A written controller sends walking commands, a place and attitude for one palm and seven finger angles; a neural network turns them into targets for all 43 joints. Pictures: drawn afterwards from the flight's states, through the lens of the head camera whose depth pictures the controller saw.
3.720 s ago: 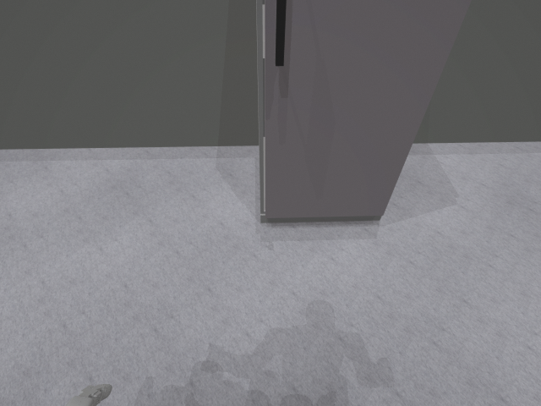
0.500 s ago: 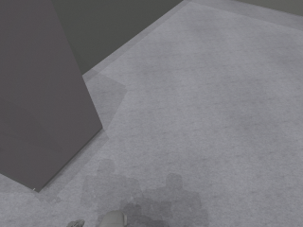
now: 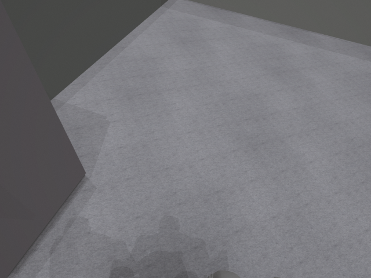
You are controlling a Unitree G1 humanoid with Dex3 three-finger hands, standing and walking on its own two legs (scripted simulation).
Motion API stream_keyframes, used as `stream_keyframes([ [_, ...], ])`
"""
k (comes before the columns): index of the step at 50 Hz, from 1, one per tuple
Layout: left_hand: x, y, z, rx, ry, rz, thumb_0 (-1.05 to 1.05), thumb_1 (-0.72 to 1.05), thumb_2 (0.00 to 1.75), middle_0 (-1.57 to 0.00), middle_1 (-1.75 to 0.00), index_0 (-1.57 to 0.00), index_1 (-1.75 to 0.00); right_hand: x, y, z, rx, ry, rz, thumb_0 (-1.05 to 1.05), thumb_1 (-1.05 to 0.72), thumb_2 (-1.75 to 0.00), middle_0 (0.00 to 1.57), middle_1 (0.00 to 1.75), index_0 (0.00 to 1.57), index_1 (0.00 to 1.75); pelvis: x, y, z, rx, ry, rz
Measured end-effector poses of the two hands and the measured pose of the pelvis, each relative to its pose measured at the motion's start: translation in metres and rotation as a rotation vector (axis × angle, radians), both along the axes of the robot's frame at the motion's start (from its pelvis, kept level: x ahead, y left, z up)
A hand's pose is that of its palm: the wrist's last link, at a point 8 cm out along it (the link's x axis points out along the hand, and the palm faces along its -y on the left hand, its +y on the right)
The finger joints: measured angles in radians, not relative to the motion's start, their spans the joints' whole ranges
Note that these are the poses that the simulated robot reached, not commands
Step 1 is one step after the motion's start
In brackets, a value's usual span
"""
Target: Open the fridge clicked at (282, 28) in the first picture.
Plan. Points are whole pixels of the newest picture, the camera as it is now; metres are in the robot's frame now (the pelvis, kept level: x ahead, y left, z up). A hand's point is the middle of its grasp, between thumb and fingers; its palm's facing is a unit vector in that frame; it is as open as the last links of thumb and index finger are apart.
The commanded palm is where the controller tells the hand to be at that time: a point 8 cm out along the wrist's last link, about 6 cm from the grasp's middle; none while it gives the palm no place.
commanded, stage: walk to a spot facing it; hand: left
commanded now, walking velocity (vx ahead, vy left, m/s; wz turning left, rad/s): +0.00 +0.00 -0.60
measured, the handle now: out of the picture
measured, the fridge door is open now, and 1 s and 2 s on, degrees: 0 0 0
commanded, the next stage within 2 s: turn to face it in 1.16 s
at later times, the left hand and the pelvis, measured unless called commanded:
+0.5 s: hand out of the picture +0.14 +0.11 -0.15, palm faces -0.25 -0.93 -0.25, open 7.4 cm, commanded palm none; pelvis +0.00 -0.06 +0.00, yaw -17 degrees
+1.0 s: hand (137, 229) +0.26 +0.14 -0.18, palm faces -0.45 -0.87 -0.18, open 7.4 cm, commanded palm none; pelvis +0.13 -0.02 +0.00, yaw -34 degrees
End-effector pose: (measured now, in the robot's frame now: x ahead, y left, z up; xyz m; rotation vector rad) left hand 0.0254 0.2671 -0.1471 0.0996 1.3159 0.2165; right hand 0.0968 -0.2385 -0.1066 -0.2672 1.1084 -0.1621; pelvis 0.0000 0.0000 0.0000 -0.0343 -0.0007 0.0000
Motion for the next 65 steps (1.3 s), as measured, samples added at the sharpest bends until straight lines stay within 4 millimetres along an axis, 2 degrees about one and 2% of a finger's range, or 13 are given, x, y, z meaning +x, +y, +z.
stream_keyframes([
  [6,0.041,-0.020,0.006,0.011,-0.013,-0.131,0.00,0.91,0.90,-0.20,-0.30,-0.20,-0.30,-0.069,-0.020,-0.017,0.033,0.104,-0.158,0.01,-0.91,-0.89,0.20,0.30,0.21,0.30,-0.004,-0.009,-0.002,0.010,0.003,-0.087],
  [12,0.099,-0.063,0.012,0.062,-0.119,-0.293,0.00,0.90,0.90,-0.20,-0.30,-0.20,-0.30,-0.138,-0.051,-0.051,0.085,0.198,-0.307,0.01,-0.91,-0.89,0.20,0.30,0.20,0.30,-0.009,-0.036,-0.018,0.042,0.007,-0.177],
  [16,0.120,-0.089,0.025,0.084,-0.187,-0.341,0.00,0.90,0.90,-0.20,-0.30,-0.20,-0.30,-0.162,-0.065,-0.058,0.099,0.257,-0.358,0.01,-0.91,-0.89,0.20,0.30,0.20,0.30,-0.012,-0.047,-0.016,0.040,-0.001,-0.204],
  [21,0.123,-0.107,0.036,0.071,-0.193,-0.377,0.00,0.90,0.90,-0.20,-0.30,-0.20,-0.30,-0.152,-0.073,-0.045,0.115,0.198,-0.378,0.01,-0.91,-0.89,0.20,0.30,0.20,0.29,-0.008,-0.057,-0.004,0.057,-0.005,-0.258],
  [27,0.113,-0.111,0.031,0.034,-0.137,-0.402,0.00,0.90,0.90,-0.21,-0.30,-0.21,-0.30,-0.115,-0.081,-0.031,0.104,0.082,-0.387,0.01,-0.91,-0.89,0.20,0.30,0.20,0.30,0.006,-0.058,0.001,0.054,-0.006,-0.316],
  [31,0.104,-0.101,0.021,0.015,-0.073,-0.389,0.00,0.90,0.90,-0.21,-0.30,-0.21,-0.30,-0.080,-0.082,-0.021,0.080,0.021,-0.378,0.01,-0.91,-0.89,0.20,0.30,0.20,0.30,0.023,-0.053,0.001,0.039,-0.004,-0.348],
  [36,0.101,-0.078,0.003,-0.002,0.030,-0.370,0.00,0.90,0.90,-0.21,-0.30,-0.21,-0.30,-0.028,-0.076,-0.008,0.035,-0.053,-0.362,0.01,-0.91,-0.89,0.20,0.30,0.20,0.30,0.053,-0.040,-0.003,0.023,-0.001,-0.391],
  [39,0.112,-0.062,-0.014,-0.012,0.091,-0.377,0.00,0.90,0.90,-0.21,-0.30,-0.21,-0.30,-0.002,-0.069,-0.006,-0.009,-0.110,-0.367,0.01,-0.91,-0.89,0.20,0.30,0.20,0.30,0.075,-0.029,-0.014,0.011,-0.002,-0.432],
  [41,0.128,-0.056,-0.018,-0.015,0.123,-0.409,0.00,0.90,0.90,-0.21,-0.30,-0.20,-0.30,0.002,-0.061,-0.002,-0.019,-0.124,-0.393,0.01,-0.91,-0.89,0.20,0.30,0.20,0.30,0.086,-0.025,-0.014,0.008,-0.013,-0.475],
  [47,0.208,-0.064,-0.006,-0.020,0.087,-0.525,0.00,0.90,0.90,-0.20,-0.30,-0.20,-0.30,-0.024,-0.029,0.001,0.009,-0.028,-0.534,0.01,-0.91,-0.89,0.20,0.30,0.20,0.30,0.118,-0.023,0.001,-0.010,-0.012,-0.554],
  [53,0.289,-0.100,0.002,-0.008,0.000,-0.628,0.00,0.91,0.90,-0.20,-0.30,-0.20,-0.30,-0.072,0.000,-0.010,0.058,0.134,-0.700,0.01,-0.93,-0.89,0.20,0.30,0.21,0.30,0.142,-0.030,0.003,-0.007,-0.006,-0.622],
  [58,0.341,-0.155,0.003,-0.017,-0.048,-0.748,0.00,0.91,0.90,-0.20,-0.30,-0.20,-0.30,-0.107,0.022,-0.022,0.123,0.241,-0.827,0.01,-0.92,-0.89,0.20,0.30,0.20,0.30,0.155,-0.044,-0.002,0.010,-0.008,-0.690],
  [65,0.398,-0.263,0.002,-0.034,-0.173,-0.952,0.00,0.91,0.90,-0.20,-0.30,-0.20,-0.30,-0.138,0.034,-0.053,0.237,0.317,-0.985,0.01,-0.91,-0.89,0.20,0.30,0.20,0.30,0.166,-0.081,-0.023,0.038,-0.009,-0.787],
])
